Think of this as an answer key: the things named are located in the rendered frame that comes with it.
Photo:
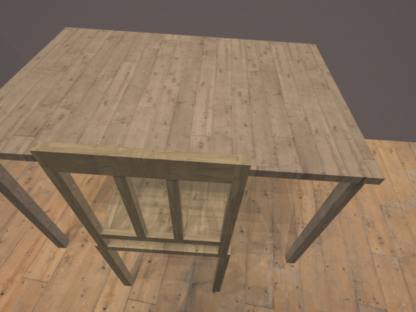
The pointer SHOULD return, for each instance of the chair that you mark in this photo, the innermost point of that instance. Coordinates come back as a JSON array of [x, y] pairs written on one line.
[[165, 201]]

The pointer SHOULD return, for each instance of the table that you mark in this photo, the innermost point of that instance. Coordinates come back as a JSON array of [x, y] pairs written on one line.
[[274, 101]]

